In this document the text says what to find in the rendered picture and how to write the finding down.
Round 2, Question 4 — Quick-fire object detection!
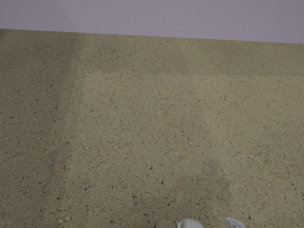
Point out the robot right thigh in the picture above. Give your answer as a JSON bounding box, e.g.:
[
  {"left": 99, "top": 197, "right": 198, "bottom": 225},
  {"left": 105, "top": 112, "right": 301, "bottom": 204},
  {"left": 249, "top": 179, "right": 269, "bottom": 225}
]
[{"left": 177, "top": 218, "right": 204, "bottom": 228}]

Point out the right robot hand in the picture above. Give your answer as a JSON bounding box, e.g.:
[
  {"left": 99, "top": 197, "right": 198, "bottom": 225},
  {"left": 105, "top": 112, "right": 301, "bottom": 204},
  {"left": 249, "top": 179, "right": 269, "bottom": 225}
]
[{"left": 225, "top": 218, "right": 246, "bottom": 228}]

